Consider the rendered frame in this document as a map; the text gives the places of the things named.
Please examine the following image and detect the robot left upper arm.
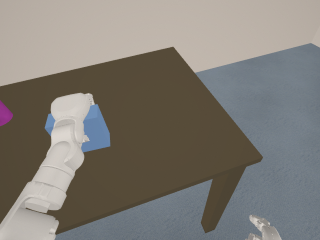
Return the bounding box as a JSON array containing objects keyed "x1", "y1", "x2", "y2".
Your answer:
[{"x1": 0, "y1": 207, "x2": 59, "y2": 240}]

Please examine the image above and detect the left robot hand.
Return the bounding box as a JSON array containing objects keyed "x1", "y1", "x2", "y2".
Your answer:
[{"x1": 51, "y1": 93, "x2": 95, "y2": 143}]

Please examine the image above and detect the robot left forearm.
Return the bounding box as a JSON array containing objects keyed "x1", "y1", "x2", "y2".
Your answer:
[{"x1": 0, "y1": 116, "x2": 84, "y2": 236}]

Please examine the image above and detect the sponge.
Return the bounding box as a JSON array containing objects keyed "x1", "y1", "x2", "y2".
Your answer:
[{"x1": 45, "y1": 104, "x2": 111, "y2": 153}]

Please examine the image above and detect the table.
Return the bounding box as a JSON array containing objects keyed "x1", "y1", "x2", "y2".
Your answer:
[{"x1": 0, "y1": 47, "x2": 263, "y2": 235}]

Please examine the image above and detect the right robot hand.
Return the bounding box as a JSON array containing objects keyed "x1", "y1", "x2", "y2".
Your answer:
[{"x1": 245, "y1": 214, "x2": 282, "y2": 240}]

